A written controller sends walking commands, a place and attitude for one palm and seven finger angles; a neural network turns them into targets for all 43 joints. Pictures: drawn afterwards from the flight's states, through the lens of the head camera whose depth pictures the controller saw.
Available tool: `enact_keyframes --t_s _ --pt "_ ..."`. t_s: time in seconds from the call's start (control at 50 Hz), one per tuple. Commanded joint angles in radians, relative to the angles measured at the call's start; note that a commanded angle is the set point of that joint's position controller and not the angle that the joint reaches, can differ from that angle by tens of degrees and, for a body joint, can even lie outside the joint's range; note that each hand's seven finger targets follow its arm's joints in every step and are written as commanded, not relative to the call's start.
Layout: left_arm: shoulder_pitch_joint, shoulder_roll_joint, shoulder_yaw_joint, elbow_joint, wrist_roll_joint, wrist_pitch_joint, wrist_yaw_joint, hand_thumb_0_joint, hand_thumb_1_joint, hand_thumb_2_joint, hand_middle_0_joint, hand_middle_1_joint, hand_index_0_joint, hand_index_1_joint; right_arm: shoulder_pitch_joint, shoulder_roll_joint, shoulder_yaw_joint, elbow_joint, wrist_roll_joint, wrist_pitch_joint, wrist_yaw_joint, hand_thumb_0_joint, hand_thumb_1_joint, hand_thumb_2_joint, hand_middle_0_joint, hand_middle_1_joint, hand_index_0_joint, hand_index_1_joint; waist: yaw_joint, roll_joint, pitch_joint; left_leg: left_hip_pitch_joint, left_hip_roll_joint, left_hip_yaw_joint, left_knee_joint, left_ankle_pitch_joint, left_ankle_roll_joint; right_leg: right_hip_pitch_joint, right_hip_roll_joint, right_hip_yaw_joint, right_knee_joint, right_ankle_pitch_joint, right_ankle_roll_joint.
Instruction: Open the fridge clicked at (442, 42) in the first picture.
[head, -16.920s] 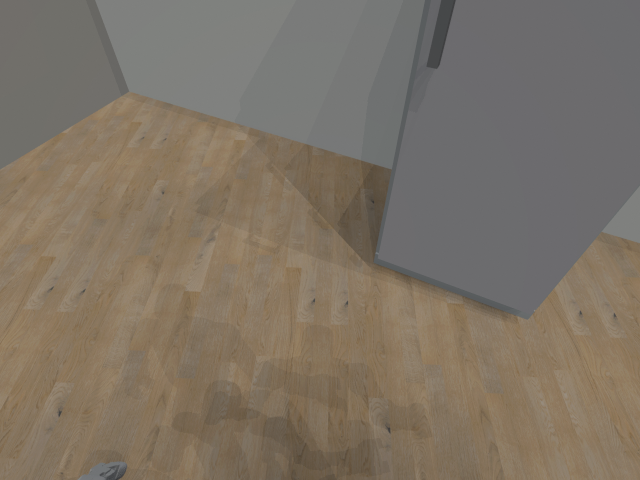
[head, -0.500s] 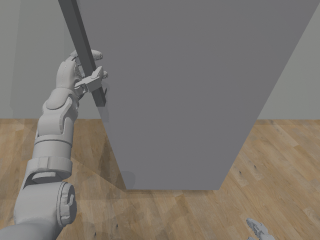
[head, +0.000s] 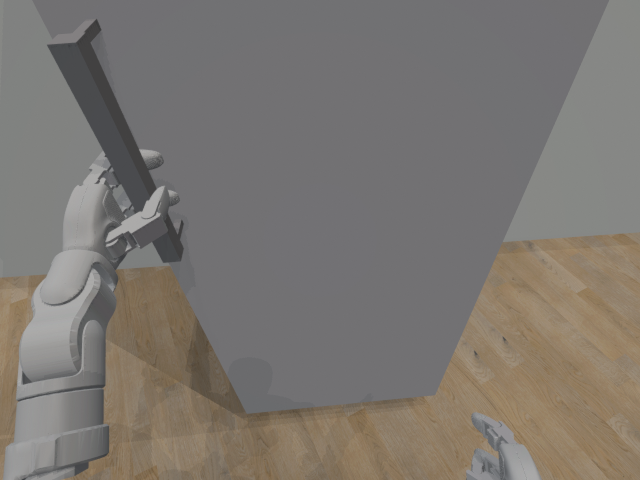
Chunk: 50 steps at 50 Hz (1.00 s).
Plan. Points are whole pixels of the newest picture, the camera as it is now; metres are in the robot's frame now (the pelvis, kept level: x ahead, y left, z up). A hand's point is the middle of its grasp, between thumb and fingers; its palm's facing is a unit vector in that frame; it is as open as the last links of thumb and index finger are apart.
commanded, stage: walk backward, drawing the door open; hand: left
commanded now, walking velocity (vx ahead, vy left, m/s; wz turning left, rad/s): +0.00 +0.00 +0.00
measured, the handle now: (138, 160) +0.41 +0.22 +0.23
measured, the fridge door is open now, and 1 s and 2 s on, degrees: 1 24 60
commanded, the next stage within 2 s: none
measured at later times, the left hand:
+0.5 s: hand (158, 246) +0.32 +0.18 +0.18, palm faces +0.35 -0.89 -0.28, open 7.0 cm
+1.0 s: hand (193, 360) +0.19 +0.11 +0.18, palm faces +0.55 -0.81 -0.21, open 6.8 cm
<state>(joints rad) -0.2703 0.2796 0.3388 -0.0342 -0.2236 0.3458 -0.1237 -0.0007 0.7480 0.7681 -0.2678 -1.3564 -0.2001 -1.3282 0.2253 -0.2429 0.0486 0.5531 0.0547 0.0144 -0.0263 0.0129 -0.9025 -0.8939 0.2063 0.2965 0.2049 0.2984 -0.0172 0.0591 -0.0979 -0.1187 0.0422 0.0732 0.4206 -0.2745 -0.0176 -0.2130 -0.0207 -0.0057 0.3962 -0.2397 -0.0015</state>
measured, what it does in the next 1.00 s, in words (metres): steps to the right, turning left: right foot, then left foot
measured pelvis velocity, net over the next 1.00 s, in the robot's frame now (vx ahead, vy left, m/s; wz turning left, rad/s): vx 0.01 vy -0.15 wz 0.38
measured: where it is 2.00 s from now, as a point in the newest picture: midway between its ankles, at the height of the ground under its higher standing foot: outside the picture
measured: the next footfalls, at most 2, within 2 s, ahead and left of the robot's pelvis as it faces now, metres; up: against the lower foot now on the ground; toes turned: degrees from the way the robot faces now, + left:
right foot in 0.52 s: +0.22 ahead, -0.05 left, +0.00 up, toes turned +5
left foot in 0.82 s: +0.02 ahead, +0.01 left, +0.00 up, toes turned +21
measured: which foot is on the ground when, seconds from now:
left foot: down 0.00-0.54, up 0.56-0.80, down 0.82-1.00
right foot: down 0.00-0.28, up 0.30-0.50, down 0.52-0.80, up 0.82-1.00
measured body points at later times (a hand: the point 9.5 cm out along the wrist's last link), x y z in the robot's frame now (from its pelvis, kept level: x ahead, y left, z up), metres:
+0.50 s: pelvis +0.04 -0.02 -0.02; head +0.07 -0.06 +0.43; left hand +0.30 +0.23 +0.19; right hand +0.22 -0.21 -0.13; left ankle -0.06 +0.13 -0.74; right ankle +0.17 -0.06 -0.74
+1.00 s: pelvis +0.01 -0.15 +0.00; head +0.02 -0.13 +0.45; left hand +0.16 +0.15 +0.19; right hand +0.23 -0.32 -0.09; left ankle -0.02 +0.00 -0.75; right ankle +0.06 -0.30 -0.68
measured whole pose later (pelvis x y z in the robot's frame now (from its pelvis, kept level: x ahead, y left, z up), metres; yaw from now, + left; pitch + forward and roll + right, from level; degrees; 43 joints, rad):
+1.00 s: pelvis +0.01 -0.15 +0.00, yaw +22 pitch +0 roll -4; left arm 0.19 0.26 0.15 -0.50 -0.01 -0.05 0.10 -0.07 0.56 0.81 -0.46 -1.40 -0.26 -1.38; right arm 0.25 -0.19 -0.02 0.61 -0.01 -0.08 -0.05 0.01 -0.90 -0.89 0.20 0.30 0.20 0.30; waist -0.03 0.04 0.04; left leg -0.27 0.11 -0.07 0.48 -0.21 -0.04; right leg -0.42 0.02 -0.01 0.92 -0.41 0.07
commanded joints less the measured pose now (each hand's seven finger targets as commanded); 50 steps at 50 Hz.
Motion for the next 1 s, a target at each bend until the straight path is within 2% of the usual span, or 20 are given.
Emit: enact_keyframes --t_s 0.0,0.04,0.06,0.1,0.16,0.2,0.22,0.26,0.34,0.46,0.52,0.56,0.64,0.74,0.76,0.78,0.8,0.82,0.9,0.98 --pt "0.151 0.185 0.087 -0.57 -0.042 -0.063 -0.034 0.0 0.9 0.9 -0.45 -1.4 -0.45 -1.4 -0.193 -0.089 -0.041 -0.206 0.002 -0.071 0.01 0.0 -0.9 -0.9 0.2 0.3 0.2 0.3 0.128 -0.006 -0.304 0.004 -0.024 -0.031 0.041 0.751 0.025 0.295 0.011 -0.074 0.102 0.751 -0.025" --pt "0.289 0.186 0.117 -0.704 -0.063 -0.049 -0.023 0.0 0.9 0.9 -0.45 -1.4 -0.45 -1.4 -0.201 -0.086 -0.041 -0.211 -0.001 -0.08 0.016 0.0 -0.9 -0.9 0.2 0.3 0.2 0.3 0.13 -0.013 -0.301 -0.009 -0.027 -0.034 0.055 0.759 0.021 0.303 0.008 -0.08 0.111 0.804 -0.021" --pt "-0.256 0.514 0.21 -0.547 0.127 -0.223 0.121 0.0 0.9 0.9 -0.45 -1.4 -0.45 -1.4 -0.102 -0.135 -0.034 -0.183 -0.033 -0.084 -0.019 0.0 -0.9 -0.9 0.2 0.3 0.2 0.3 0.012 -0.039 -0.089 -0.099 -0.015 -0.036 0.153 0.628 0.021 0.207 -0.048 0.007 0.057 0.86 -0.015" --pt "0.116 0.249 0.083 -0.357 0.125 -0.332 0.174 0.0 0.9 0.9 -0.45 -1.4 -0.45 -1.4 -0.134 -0.115 -0.065 -0.142 -0.043 -0.083 -0.037 0.0 -0.9 -0.9 0.2 0.3 0.2 0.3 0.065 -0.234 -0.156 -0.337 -0.058 -0.069 0.301 0.134 0.017 0.393 -0.148 0.028 0.115 1.074 -0.081" --pt "0.124 0.241 0.046 -0.448 0.143 -0.413 0.206 0.0 0.9 0.9 -0.45 -1.4 -0.45 -1.4 -0.154 -0.084 -0.05 -0.141 -0.05 -0.067 -0.067 0.0 -0.9 -0.9 0.2 0.3 0.2 0.3 0.08 -0.203 -0.135 -0.476 -0.057 -0.1 0.264 -0.041 0.036 0.447 -0.225 0.044 0.183 1.077 -0.102" --pt "0.091 0.197 -0.007 -0.532 0.14 -0.436 0.222 0.0 0.9 0.9 -0.45 -1.4 -0.45 -1.4 -0.126 -0.087 -0.053 -0.138 -0.055 -0.042 -0.078 0.0 -0.9 -0.9 0.2 0.3 0.2 0.3 0.026 -0.112 -0.218 -0.225 -0.026 -0.066 -0.007 0.313 0.029 0.328 -0.152 -0.048 0.3 0.945 -0.056" --pt "0.077 0.19 -0.029 -0.587 0.136 -0.44 0.23 0.0 0.9 0.9 -0.45 -1.4 -0.45 -1.4 -0.111 -0.107 -0.07 -0.15 -0.054 -0.03 -0.082 0.0 -0.9 -0.9 0.2 0.3 0.2 0.3 -0.008 0.001 -0.287 0.091 0.018 -0.093 -0.025 0.872 0.051 0.115 -0.039 -0.117 0.424 0.769 0.019" --pt "0.01 0.191 -0.038 -0.699 0.166 -0.479 0.243 0.0 0.9 0.9 -0.45 -1.4 -0.45 -1.4 -0.123 -0.11 -0.095 -0.156 -0.074 -0.038 -0.026 0.0 -0.9 -0.9 0.2 0.3 0.2 0.3 -0.016 0.368 -0.245 0.553 0.201 -0.335 0.094 1.719 0.126 -0.445 0.09 -0.065 0.719 -0.294 0.016" --pt "0.103 0.142 -0.058 -0.669 0.18 -0.469 0.242 0.0 0.9 0.9 -0.45 -1.4 -0.45 -1.4 -0.111 -0.058 -0.093 -0.143 -0.061 -0.05 0.0 0.0 -0.9 -0.9 0.2 0.3 0.2 0.3 -0.022 0.139 -0.13 0.509 0.16 -0.3 0.15 1.328 0.096 -0.556 0.074 -0.085 0.476 -0.207 0.001" --pt "0.125 0.239 0.031 -0.712 0.169 -0.473 0.234 0.0 0.9 0.9 -0.45 -1.4 -0.45 -1.4 -0.17 -0.038 -0.05 -0.145 -0.053 -0.116 -0.039 0.0 -0.9 -0.9 0.2 0.3 0.2 0.3 0.017 0.132 -0.126 -0.068 0.149 -0.234 0.164 0.765 0.071 0.142 0.019 -0.016 0.103 0.278 -0.027" --pt "0.216 0.22 0.044 -0.585 0.167 -0.471 0.229 0.0 0.9 0.9 -0.45 -1.4 -0.45 -1.4 -0.125 -0.018 -0.046 -0.15 -0.075 -0.131 -0.064 0.0 -0.9 -0.9 0.2 0.3 0.2 0.3 0.023 -0.169 -0.108 -0.269 -0.117 -0.1 0.551 -0.245 0.023 0.155 -0.233 0.197 0.024 0.726 -0.099" --pt "0.214 0.21 0.06 -0.594 0.165 -0.477 0.231 0.0 0.9 0.9 -0.45 -1.4 -0.45 -1.4 -0.082 -0.042 -0.081 -0.133 -0.062 -0.114 -0.044 0.0 -0.9 -0.9 0.2 0.3 0.2 0.3 0.036 -0.332 -0.19 -0.265 -0.119 -0.175 0.823 -0.306 0.018 0.105 -0.323 0.338 -0.094 0.404 -0.068" --pt "0.147 0.205 0.037 -0.642 0.2 -0.516 0.241 0.0 0.9 0.9 -0.45 -1.4 -0.45 -1.4 -0.124 -0.016 -0.047 -0.117 -0.072 -0.073 -0.047 0.0 -0.9 -0.9 0.2 0.3 0.2 0.3 0.015 -0.199 -0.219 -0.206 -0.082 -0.056 0.719 -0.214 0.007 0.005 -0.24 0.13 -0.207 -0.125 0.022" --pt "0.176 0.164 -0.031 -0.711 0.219 -0.502 0.258 0.0 0.9 0.9 -0.45 -1.4 -0.45 -1.4 -0.073 -0.01 -0.05 -0.102 -0.059 -0.076 -0.051 0.0 -0.9 -0.9 0.2 0.3 0.2 0.3 -0.018 -0.239 -0.157 0.033 -0.118 0.175 0.214 -0.261 0.032 -0.117 -0.118 -0.1 -0.37 -0.206 0.133" --pt "0.184 0.166 -0.043 -0.742 0.208 -0.504 0.256 0.0 0.9 0.9 -0.45 -1.4 -0.45 -1.4 -0.054 -0.03 -0.058 -0.096 -0.053 -0.082 -0.055 0.0 -0.9 -0.9 0.2 0.3 0.2 0.3 -0.052 -0.119 -0.138 0.131 -0.078 0.136 -0.028 -0.171 0.043 -0.156 -0.06 -0.163 -0.244 -0.143 0.178" --pt "0.202 0.118 -0.09 -0.769 0.193 -0.513 0.249 0.0 0.9 0.9 -0.45 -1.4 -0.45 -1.4 -0.048 -0.055 -0.056 -0.143 -0.054 -0.093 -0.051 0.0 -0.9 -0.9 0.2 0.3 0.2 0.3 -0.077 0.284 -0.073 0.034 0.135 -0.116 -0.373 -0.137 0.105 -0.158 0.051 -0.195 0.293 -0.049 0.201" --pt "0.222 0.143 -0.071 -0.753 0.216 -0.517 0.27 0.0 0.9 0.9 -0.45 -1.4 -0.45 -1.4 -0.138 -0.069 -0.061 -0.237 -0.09 -0.098 -0.033 0.0 -0.9 -0.9 0.2 0.3 0.2 0.3 -0.004 0.399 -0.013 -0.281 0.506 -0.653 -0.362 -0.187 0.222 -0.18 -0.004 0.07 0.826 -0.195 0.077" --pt "0.206 0.194 -0.017 -0.723 0.238 -0.521 0.271 0.0 0.9 0.9 -0.45 -1.4 -0.45 -1.4 -0.18 -0.054 -0.1 -0.196 -0.072 -0.088 -0.032 0.0 -0.9 -0.9 0.2 0.3 0.2 0.3 0.025 0.184 0.023 -0.352 0.521 -0.667 -0.314 -0.064 0.274 -0.166 0.002 0.174 0.974 -0.117 0.033" --pt "0.225 0.093 -0.1 -0.757 0.226 -0.503 0.259 0.0 0.9 0.9 -0.45 -1.4 -0.45 -1.4 -0.126 -0.061 -0.113 -0.098 -0.061 -0.14 -0.026 0.0 -0.9 -0.9 0.2 0.3 0.2 0.3 0.025 0.129 0.042 -0.016 0.261 -0.328 -0.074 0.27 0.162 -0.389 0.001 0.023 0.647 -0.176 0.062" --pt "0.217 0.092 -0.107 -0.806 0.214 -0.519 0.238 0.0 0.9 0.9 -0.45 -1.4 -0.45 -1.4 -0.085 -0.073 -0.132 -0.075 -0.056 -0.181 -0.023 0.0 -0.9 -0.9 0.2 0.3 0.2 0.3 -0.019 0.312 -0.075 0.114 0.173 -0.314 -0.033 0.551 0.089 -0.189 0.091 -0.07 0.251 -0.217 0.084"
